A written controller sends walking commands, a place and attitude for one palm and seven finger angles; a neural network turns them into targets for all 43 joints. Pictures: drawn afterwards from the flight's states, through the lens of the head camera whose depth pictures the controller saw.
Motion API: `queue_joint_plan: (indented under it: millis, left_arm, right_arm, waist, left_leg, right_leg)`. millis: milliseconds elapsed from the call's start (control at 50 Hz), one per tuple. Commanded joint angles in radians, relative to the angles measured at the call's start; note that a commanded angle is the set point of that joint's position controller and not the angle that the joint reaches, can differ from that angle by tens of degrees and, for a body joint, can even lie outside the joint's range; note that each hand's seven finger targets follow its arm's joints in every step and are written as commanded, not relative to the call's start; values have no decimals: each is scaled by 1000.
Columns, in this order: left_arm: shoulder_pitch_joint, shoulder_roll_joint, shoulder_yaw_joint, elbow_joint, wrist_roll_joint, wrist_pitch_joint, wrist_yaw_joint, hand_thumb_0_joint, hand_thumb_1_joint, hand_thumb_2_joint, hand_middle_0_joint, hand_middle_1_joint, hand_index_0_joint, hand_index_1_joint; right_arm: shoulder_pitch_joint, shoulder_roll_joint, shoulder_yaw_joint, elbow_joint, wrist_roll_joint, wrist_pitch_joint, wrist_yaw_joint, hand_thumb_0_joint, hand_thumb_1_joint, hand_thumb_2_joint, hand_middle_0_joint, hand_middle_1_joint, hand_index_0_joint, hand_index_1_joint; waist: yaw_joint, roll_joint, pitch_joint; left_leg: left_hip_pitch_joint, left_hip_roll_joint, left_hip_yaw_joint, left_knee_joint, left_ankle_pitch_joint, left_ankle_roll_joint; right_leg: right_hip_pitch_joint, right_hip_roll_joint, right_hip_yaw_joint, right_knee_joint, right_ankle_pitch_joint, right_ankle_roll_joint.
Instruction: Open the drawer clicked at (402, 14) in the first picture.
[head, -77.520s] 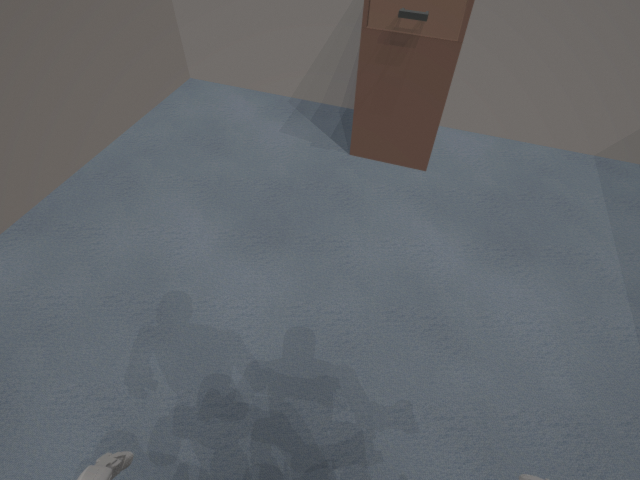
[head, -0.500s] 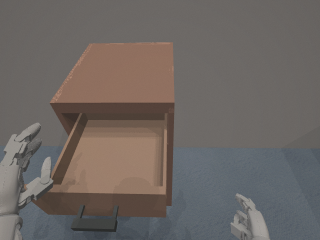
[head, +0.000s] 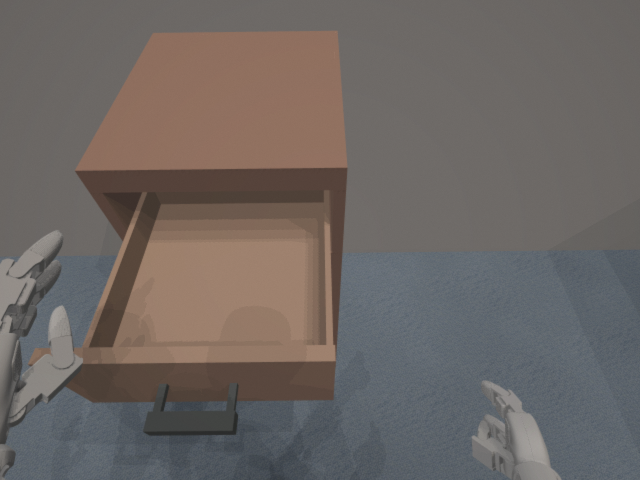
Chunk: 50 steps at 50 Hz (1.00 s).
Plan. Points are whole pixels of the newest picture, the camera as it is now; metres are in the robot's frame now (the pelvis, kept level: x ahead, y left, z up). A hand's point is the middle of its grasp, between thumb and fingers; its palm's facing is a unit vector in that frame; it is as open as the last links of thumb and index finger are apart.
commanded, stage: step back with the hand held close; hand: left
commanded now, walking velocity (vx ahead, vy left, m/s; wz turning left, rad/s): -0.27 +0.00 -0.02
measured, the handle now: (195, 406) +0.21 +0.18 -0.05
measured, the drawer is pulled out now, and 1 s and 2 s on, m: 0.28 0.28 0.28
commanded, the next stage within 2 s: stop stepping back and stand still in 0.96 s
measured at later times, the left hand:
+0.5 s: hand (20, 443) +0.13 +0.24 +0.15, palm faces +0.34 -0.82 -0.46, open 7.4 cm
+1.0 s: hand out of the picture +0.06 +0.18 +0.15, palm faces +0.17 -0.83 -0.54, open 7.4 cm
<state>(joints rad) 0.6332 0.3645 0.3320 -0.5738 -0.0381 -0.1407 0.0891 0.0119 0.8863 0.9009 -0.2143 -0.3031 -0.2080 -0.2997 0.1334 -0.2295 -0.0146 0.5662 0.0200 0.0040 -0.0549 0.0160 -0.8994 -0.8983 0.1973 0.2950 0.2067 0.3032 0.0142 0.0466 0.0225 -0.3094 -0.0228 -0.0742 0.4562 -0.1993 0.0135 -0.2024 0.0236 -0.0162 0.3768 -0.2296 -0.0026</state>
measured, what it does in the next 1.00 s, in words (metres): walks backwards: right foot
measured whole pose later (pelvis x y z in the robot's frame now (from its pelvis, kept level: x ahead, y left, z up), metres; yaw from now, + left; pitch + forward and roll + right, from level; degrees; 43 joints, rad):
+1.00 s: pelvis -0.17 -0.03 -0.02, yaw -3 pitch +5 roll -2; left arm 0.61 0.47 0.42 -0.72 -0.08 -0.18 0.08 0.01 0.89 0.90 -0.22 -0.30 -0.21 -0.30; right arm 0.05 -0.16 0.03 0.58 -0.01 -0.11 -0.01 0.01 -0.90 -0.90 0.20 0.30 0.21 0.30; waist 0.00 0.02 0.07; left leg -0.58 0.08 -0.03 0.49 -0.01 -0.02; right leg -0.25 0.07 -0.03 0.55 -0.42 -0.02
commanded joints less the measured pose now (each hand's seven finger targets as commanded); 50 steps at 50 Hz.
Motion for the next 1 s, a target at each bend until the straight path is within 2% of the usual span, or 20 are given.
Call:
queue_joint_plan:
  millis: [0, 120, 240, 320, 380, 440, 460, 500, 540, 560, 580, 620, 640, 700, 760, 840, 880, 920, 960, 980]
  left_arm:
    - [51, 187, 160, -243, -13, -64, 36, 0, 900, 900, -200, -300, -200, -300]
    - [47, 187, 161, -251, -16, -60, 46, 0, 900, 900, -200, -300, -200, -300]
    - [39, 179, 165, -283, -8, -75, 47, 0, 900, 900, -200, -300, -200, -300]
    - [37, 174, 176, -285, 0, -88, 49, 0, 900, 900, -200, -300, -200, -300]
    - [27, 176, 173, -296, -1, -99, 56, 0, 900, 900, -200, -300, -200, -300]
    - [-18, 171, 138, -296, -8, -107, 69, 0, 900, 900, -200, -300, -200, -300]
    - [-32, 194, 159, -296, -6, -104, 79, 0, 900, 900, -200, -300, -200, -300]
    - [-46, 184, 146, -285, -2, -95, 85, 0, 900, 900, -200, -300, -200, -300]
    - [-44, 188, 152, -293, -3, -92, 82, 0, 900, 900, -200, -300, -200, -300]
    - [-51, 212, 170, -313, 0, -93, 83, 0, 900, 900, -200, -300, -200, -300]
    - [-35, 205, 176, -322, 7, -98, 83, 0, 900, 900, -200, -300, -200, -300]
    - [-22, 210, 194, -338, 4, -108, 74, 0, 900, 900, -200, -300, -200, -300]
    - [-28, 197, 182, -357, 7, -109, 72, 0, 900, 900, -200, -300, -200, -300]
    - [30, 157, 149, -374, -2, -107, 71, 0, 900, 900, -200, -300, -200, -300]
    - [55, 164, 152, -369, -14, -92, 61, 0, 900, 900, -200, -300, -200, -300]
    - [39, 191, 183, -365, -34, -92, 46, 0, 900, 900, -200, -300, -200, -300]
    - [64, 204, 205, -366, -44, -97, 37, 0, 900, 900, -200, -300, -200, -300]
    - [78, 223, 232, -372, -59, -109, 24, 0, 900, 900, -200, -300, -200, -300]
    - [106, 263, 274, -380, -64, -126, 11, 0, 900, 900, -200, -300, -200, -300]
    - [109, 259, 268, -377, -65, -133, 3, 0, 900, 900, -200, -300, -200, -300]
  right_arm:
    - [-90, -101, -48, -183, 0, -34, -18, 0, -900, -900, 200, 300, 200, 300]
    - [-82, -105, -49, -187, 1, -37, -22, 0, -900, -900, 200, 300, 200, 300]
    - [-85, -118, -43, -206, 3, -69, -15, 0, -900, -900, 200, 300, 200, 300]
    - [-69, -115, -39, -204, 3, -90, -12, 0, -900, -900, 200, 300, 200, 300]
    - [-53, -108, -39, -192, -2, -103, -10, 0, -900, -900, 200, 300, 200, 300]
    - [-35, -106, -49, -157, 1, -108, -9, 0, -900, -900, 200, 300, 200, 300]
    - [-34, -104, -52, -134, -7, -107, -13, 0, -900, -900, 200, 300, 200, 300]
    - [-45, -84, -39, -122, -15, -100, -14, 0, -900, -900, 200, 300, 200, 300]
    - [-60, -91, -35, -133, -10, -96, -17, 0, -900, -900, 200, 300, 200, 300]
    - [-85, -106, -39, -147, -9, -100, -23, 0, -900, -900, 200, 300, 200, 300]
    - [-74, -105, -38, -153, -9, -103, -23, 0, -900, -900, 200, 300, 200, 300]
    - [-52, -88, -42, -155, -32, -117, -13, 0, -900, -900, 200, 300, 200, 300]
    - [-45, -83, -41, -149, -42, -126, -6, 0, -900, -900, 200, 300, 200, 300]
    - [-11, -87, -53, -110, -34, -152, 11, 0, -900, -900, 200, 300, 200, 300]
    - [-27, -92, -46, -98, -33, -155, 20, 0, -900, -900, 200, 300, 200, 300]
    - [-57, -93, -28, -89, -35, -162, 22, 0, -900, -900, 200, 300, 200, 300]
    - [-69, -94, -27, -92, -36, -160, 24, 0, -900, -900, 200, 300, 200, 300]
    - [-86, -99, -24, -107, -27, -159, 28, 0, -900, -900, 200, 300, 200, 300]
    - [-97, -106, -28, -129, -19, -143, 27, 0, -900, -900, 200, 300, 200, 300]
    - [-97, -92, -27, -141, -9, -131, 31, 0, -900, -900, 200, 300, 200, 300]
  waist:
    - [-4, -26, -253]
    - [-5, 21, -207]
    - [-3, 92, -158]
    - [-8, 55, -144]
    - [-16, -4, -136]
    - [-30, -119, -122]
    - [-32, -146, -134]
    - [-35, -160, -127]
    - [-31, -50, -96]
    - [-23, 65, -84]
    - [-16, 146, -122]
    - [-17, 234, -185]
    - [-18, 207, -181]
    - [0, 99, -265]
    - [-5, 148, -292]
    - [-6, 182, -290]
    - [-4, 194, -306]
    - [9, 193, -317]
    - [18, 149, -336]
    - [17, 52, -335]
  left_leg:
    - [144, 75, -3, 5, 394, 16]
    - [46, 106, -41, -33, 315, 25]
    - [-214, 151, -105, -127, -62, 57]
    - [-331, 142, -113, -118, -283, 69]
    - [-260, 95, -73, -27, -292, 47]
    - [-3, -1, 12, 282, -193, -8]
    - [70, -9, 25, 359, -174, -18]
    - [72, 1, 29, 307, -132, -14]
    - [20, 55, -22, 74, -57, -2]
    - [-51, 137, -122, -71, 30, 20]
    - [-126, 232, -207, -127, 155, 58]
    - [-171, 315, -296, -198, 121, 109]
    - [-181, 334, -299, -190, 114, 132]
    - [130, 285, -175, -29, 565, 129]
    - [214, 263, -145, -23, 616, 118]
    - [189, 264, -164, -50, 508, 112]
    - [196, 254, -159, -45, 506, 106]
    - [148, 247, -131, -42, 402, 93]
    - [94, 208, -75, 20, 292, 66]
    - [93, 149, -5, 116, 191, 31]
  right_leg:
    - [36, -68, -9, 22, 306, 7]
    - [31, -44, -14, 74, 199, 12]
    - [124, -22, 1, 181, 75, 10]
    - [155, -24, 26, 188, 57, 12]
    - [39, -65, 75, 80, -17, -5]
    - [-291, -211, 200, -108, -191, -89]
    - [-363, -248, 219, -138, -182, -114]
    - [-343, -248, 155, -98, -95, -107]
    - [-270, -154, 74, 14, -31, -56]
    - [-205, -60, 25, 125, -24, -11]
    - [-97, -12, -10, 280, 1, 10]
    - [-84, 8, 28, 535, -258, 7]
    - [-108, 7, 56, 637, -279, 4]
    - [-243, -3, 36, 528, -255, 12]
    - [-237, 12, 5, 442, -237, 22]
    - [-166, 19, 8, 296, -208, 23]
    - [-134, 26, 2, 216, -177, 19]
    - [-60, 21, -6, 129, -112, 11]
    - [35, 1, -24, -6, 45, 6]
    - [31, -49, -7, -87, 154, 1]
